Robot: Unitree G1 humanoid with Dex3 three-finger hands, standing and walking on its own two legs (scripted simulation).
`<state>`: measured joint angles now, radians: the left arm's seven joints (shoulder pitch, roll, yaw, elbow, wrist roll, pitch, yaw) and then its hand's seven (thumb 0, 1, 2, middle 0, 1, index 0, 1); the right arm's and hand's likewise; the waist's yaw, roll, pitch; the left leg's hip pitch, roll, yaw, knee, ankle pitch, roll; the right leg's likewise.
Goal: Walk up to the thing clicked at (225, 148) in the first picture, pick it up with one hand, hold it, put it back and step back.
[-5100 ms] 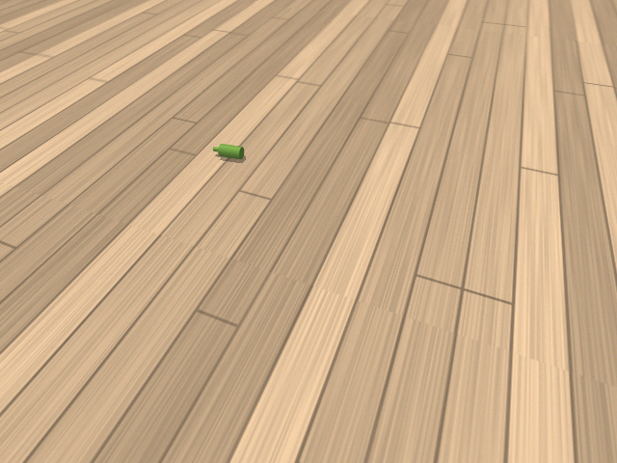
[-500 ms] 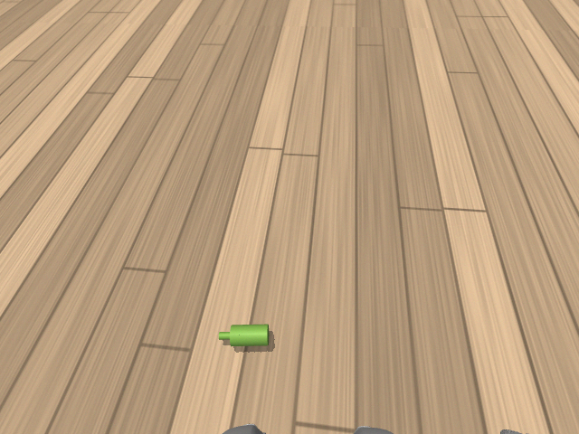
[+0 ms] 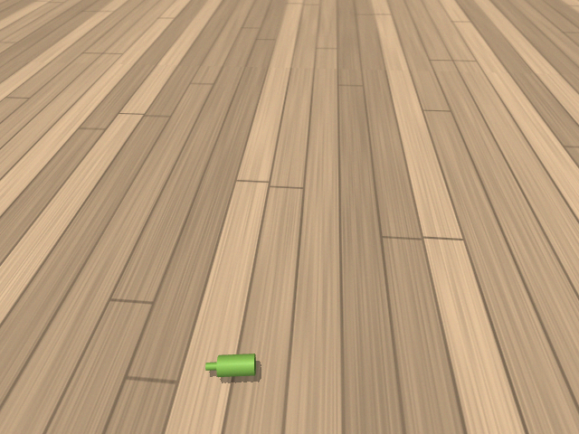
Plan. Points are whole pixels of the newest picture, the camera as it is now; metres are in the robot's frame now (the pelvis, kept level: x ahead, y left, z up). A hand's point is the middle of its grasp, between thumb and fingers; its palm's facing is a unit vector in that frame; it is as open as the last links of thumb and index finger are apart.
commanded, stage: walk up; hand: left
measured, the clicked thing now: (230, 365) +0.49 +0.23 -0.74
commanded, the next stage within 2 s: stand in 1.00 s
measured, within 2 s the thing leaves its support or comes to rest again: neither
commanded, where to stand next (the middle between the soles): +0.10 -0.03 m, yaw +1 degrees
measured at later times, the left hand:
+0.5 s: hand out of the picture +0.11 +0.25 -0.15, palm faces -0.02 -0.95 -0.33, open 7.4 cm
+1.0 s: hand out of the picture +0.12 +0.25 -0.15, palm faces -0.04 -0.95 -0.32, open 7.4 cm
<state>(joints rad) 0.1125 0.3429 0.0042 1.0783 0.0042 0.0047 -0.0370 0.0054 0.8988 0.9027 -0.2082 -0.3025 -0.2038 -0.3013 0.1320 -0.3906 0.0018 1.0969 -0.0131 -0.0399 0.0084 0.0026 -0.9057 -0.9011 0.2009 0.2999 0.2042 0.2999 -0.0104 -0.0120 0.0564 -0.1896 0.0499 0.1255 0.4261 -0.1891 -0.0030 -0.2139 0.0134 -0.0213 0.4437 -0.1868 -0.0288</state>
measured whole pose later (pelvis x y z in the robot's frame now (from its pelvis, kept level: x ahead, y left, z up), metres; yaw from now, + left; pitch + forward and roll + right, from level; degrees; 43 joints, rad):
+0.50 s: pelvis +0.02 +0.00 +0.01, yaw -1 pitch -2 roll +0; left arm 0.08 0.35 0.02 1.14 0.00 0.01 -0.02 0.01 0.90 0.90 -0.21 -0.30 -0.20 -0.30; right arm 0.08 -0.35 -0.01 1.14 -0.01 -0.04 0.00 0.00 -0.91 -0.90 0.20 0.30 0.21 0.30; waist -0.01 0.00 0.05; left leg -0.12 0.04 0.14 0.34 -0.18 0.00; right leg -0.15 0.02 -0.01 0.36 -0.17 -0.02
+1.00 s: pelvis +0.04 +0.00 +0.01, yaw -1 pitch -2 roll +0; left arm 0.10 0.34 0.02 1.13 0.01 0.01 -0.02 0.01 0.90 0.90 -0.21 -0.30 -0.20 -0.30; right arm 0.09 -0.35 -0.01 1.13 -0.01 -0.02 0.00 0.00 -0.91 -0.90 0.20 0.30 0.20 0.30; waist -0.01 0.00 0.05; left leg -0.09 0.05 0.15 0.32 -0.19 -0.01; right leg -0.12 0.03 0.00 0.33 -0.17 -0.02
